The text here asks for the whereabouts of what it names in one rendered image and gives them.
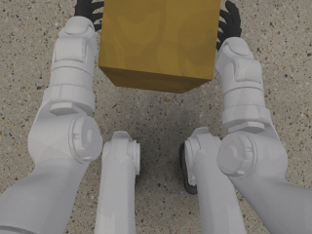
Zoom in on robot left hand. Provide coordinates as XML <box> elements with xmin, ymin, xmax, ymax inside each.
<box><xmin>74</xmin><ymin>0</ymin><xmax>104</xmax><ymax>32</ymax></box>

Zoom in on right robot upper arm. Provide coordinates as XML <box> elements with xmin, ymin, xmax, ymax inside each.
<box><xmin>215</xmin><ymin>131</ymin><xmax>312</xmax><ymax>234</ymax></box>

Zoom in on carton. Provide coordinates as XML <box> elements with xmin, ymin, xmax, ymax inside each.
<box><xmin>97</xmin><ymin>0</ymin><xmax>221</xmax><ymax>94</ymax></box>

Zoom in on right robot forearm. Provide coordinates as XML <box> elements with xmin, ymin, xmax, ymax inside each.
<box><xmin>214</xmin><ymin>37</ymin><xmax>282</xmax><ymax>143</ymax></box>

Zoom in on robot right shin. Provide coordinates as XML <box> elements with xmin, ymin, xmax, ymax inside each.
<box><xmin>187</xmin><ymin>127</ymin><xmax>221</xmax><ymax>185</ymax></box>

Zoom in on left robot thigh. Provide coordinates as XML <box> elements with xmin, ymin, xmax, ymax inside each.
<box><xmin>94</xmin><ymin>137</ymin><xmax>140</xmax><ymax>234</ymax></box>

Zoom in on left robot forearm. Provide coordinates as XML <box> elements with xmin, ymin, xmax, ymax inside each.
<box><xmin>27</xmin><ymin>16</ymin><xmax>98</xmax><ymax>152</ymax></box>

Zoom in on robot right hand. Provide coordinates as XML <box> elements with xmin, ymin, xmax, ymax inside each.
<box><xmin>215</xmin><ymin>0</ymin><xmax>242</xmax><ymax>52</ymax></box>

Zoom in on left robot upper arm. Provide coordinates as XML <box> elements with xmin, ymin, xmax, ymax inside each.
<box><xmin>0</xmin><ymin>113</ymin><xmax>103</xmax><ymax>234</ymax></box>

